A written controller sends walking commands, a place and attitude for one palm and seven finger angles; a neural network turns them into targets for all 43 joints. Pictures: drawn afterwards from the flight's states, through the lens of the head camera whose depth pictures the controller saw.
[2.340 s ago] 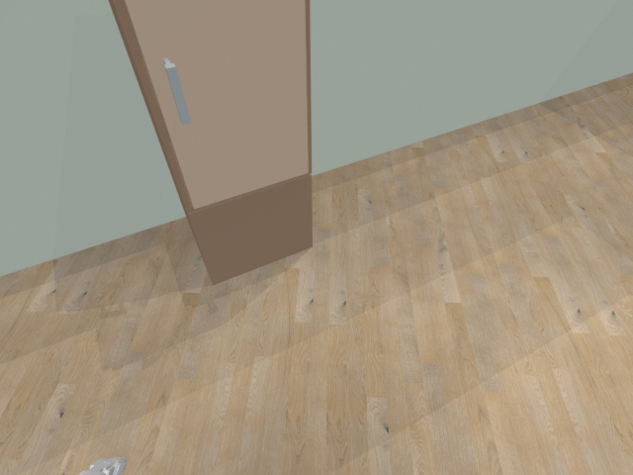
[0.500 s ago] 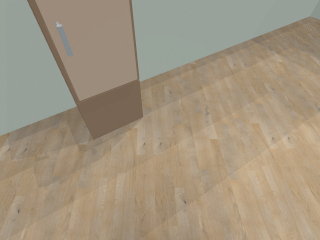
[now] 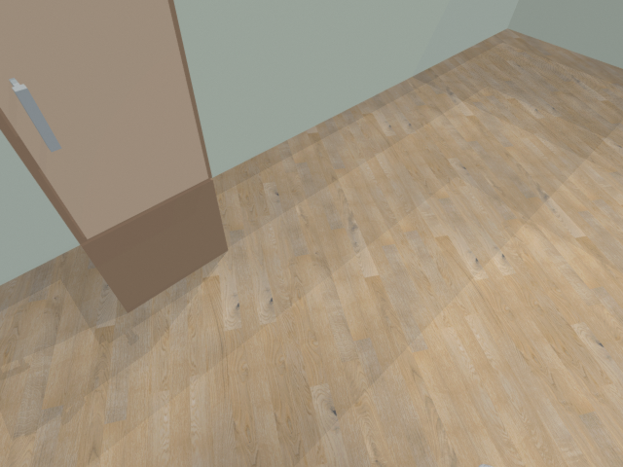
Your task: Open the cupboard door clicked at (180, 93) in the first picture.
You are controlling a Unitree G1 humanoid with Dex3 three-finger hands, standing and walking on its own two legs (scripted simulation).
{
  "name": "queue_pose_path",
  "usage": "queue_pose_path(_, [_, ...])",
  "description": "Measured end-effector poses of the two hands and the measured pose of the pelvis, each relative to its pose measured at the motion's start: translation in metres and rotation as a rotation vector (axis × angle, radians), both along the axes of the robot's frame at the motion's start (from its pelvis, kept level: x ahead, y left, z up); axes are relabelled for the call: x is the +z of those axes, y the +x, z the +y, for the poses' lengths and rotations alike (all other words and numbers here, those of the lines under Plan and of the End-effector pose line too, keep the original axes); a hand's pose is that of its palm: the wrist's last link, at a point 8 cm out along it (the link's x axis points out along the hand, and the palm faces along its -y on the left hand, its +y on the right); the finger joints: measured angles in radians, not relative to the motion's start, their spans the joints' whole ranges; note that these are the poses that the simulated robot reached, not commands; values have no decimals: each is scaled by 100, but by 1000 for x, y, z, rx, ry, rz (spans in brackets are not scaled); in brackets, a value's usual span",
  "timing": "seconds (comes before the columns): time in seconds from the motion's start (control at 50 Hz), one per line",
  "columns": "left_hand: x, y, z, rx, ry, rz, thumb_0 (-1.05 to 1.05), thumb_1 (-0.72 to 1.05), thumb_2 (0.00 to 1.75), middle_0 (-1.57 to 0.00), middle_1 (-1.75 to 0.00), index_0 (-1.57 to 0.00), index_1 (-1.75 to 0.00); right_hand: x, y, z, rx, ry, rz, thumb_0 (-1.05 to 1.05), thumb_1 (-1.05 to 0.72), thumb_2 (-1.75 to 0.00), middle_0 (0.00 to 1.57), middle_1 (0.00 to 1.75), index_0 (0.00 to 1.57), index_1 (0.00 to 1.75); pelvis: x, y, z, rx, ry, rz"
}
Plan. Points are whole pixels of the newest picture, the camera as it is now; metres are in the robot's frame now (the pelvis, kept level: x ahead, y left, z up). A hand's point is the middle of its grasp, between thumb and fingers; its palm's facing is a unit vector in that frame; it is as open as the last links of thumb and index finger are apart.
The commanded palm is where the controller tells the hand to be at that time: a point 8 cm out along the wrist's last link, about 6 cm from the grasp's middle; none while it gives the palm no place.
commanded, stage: walk to a spot facing it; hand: left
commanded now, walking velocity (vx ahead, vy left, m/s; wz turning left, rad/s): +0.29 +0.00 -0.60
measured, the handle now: (34, 115) +0.66 +0.65 +0.03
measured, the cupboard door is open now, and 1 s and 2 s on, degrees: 0 0 0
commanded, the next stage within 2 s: none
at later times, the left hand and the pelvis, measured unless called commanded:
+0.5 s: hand (275, 327) +0.38 +0.11 -0.19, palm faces -0.41 -0.90 -0.15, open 7.4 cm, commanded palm none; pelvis +0.17 +0.00 -0.02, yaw -20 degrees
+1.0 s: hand (263, 272) +0.50 +0.16 -0.18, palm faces -0.52 -0.83 -0.20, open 7.4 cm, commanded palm none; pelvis +0.31 +0.03 -0.01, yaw -37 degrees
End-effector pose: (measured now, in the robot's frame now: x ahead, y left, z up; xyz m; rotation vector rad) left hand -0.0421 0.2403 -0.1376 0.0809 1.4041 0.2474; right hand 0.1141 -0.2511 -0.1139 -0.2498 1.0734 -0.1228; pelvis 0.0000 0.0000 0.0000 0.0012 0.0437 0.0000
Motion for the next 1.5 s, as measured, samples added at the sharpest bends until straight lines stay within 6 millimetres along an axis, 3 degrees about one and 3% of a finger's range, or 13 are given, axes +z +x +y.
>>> queue_pose_path(0.1, [-16, 60, 40, -91, -2, -14, 1, 90, 90, -20, -30, -20, -30, 3, 1, 24, -73, -20, -54, 1, -90, -90, 20, 30, 20, 30, -8, 26, 24, -78, -18, -20])
queue_pose_path(0.26, [-3, 218, 51, -280, -9, -172, 1, 91, 90, -19, -30, -19, -30, -1, -66, 53, -280, 4, 162, 1, -90, -90, 20, 30, 20, 30, 3, 79, 34, -188, -41, -29])
queue_pose_path(0.42, [-10, 370, -22, -500, -75, -244, 1, 91, 90, -19, -30, -19, -30, -9, -130, 86, -514, 72, 460, 1, -90, -90, 20, 30, 20, 30, -9, 139, 21, -296, -46, -24])
queue_pose_path(0.54, [-28, 459, -93, -620, -106, -342, 0, 91, 90, -19, -30, -20, -30, -27, -129, 85, -645, 139, 600, 1, -90, -90, 20, 30, 20, 30, -35, 190, -9, -357, -25, -28])
queue_pose_path(0.64, [-25, 476, -103, -652, -82, -295, 0, 91, 90, -20, -30, -20, -30, -39, -47, 45, -646, 98, 421, 1, -90, -90, 20, 30, 20, 30, -27, 214, -13, -418, -39, -47])
queue_pose_path(0.8, [-15, 499, -78, -696, -50, -203, 1, 90, 90, -20, -30, -20, -30, -25, 107, 4, -598, 42, 21, 1, -91, -90, 19, 30, 20, 30, -18, 257, 4, -519, -20, -30])
queue_pose_path(0.88, [-18, 525, -58, -686, -56, -217, 1, 90, 90, -20, -30, -20, -30, -16, 152, 8, -588, 9, -66, 1, -91, -90, 20, 30, 20, 30, -21, 283, 19, -566, -26, -26])
queue_pose_path(0.94, [-22, 546, -43, -688, -52, -213, 1, 90, 90, -20, -30, -20, -30, -9, 165, 18, -597, -13, -83, 0, -91, -90, 20, 30, 20, 30, -21, 299, 29, -609, -27, -31])
queue_pose_path(1.06, [-10, 572, -27, -747, -37, -159, 1, 91, 90, -20, -30, -20, -30, 5, 154, 43, -683, -7, -22, 1, -90, -90, 20, 30, 20, 30, -4, 322, 36, -693, -49, -20])
queue_pose_path(1.18, [-7, 587, -38, -835, -27, -86, 1, 91, 90, -19, -30, -20, -30, 1, 114, 66, -831, 20, 65, 1, -90, -90, 20, 30, 20, 30, 1, 334, 36, -779, -54, -10])
queue_pose_path(1.28, [-8, 602, -81, -944, -41, -78, 1, 91, 90, -19, -30, -19, -30, -9, 63, 88, -961, 63, 164, 1, -91, -90, 20, 30, 20, 30, -2, 333, 29, -850, -42, -11])
queue_pose_path(1.4, [-7, 620, -160, -1102, -61, -197, 1, 91, 90, -19, -30, -20, -30, -38, 0, 109, -1105, 144, 252, 1, -90, -90, 20, 30, 20, 30, -18, 321, 9, -933, -11, -22])
queue_pose_path(1.5, [6, 624, -199, -1165, -65, -286, 0, 91, 90, -20, -30, -20, -30, -47, -18, 108, -1165, 168, 275, 1, -91, -90, 19, 30, 20, 30, -18, 314, 1, -990, -18, -34])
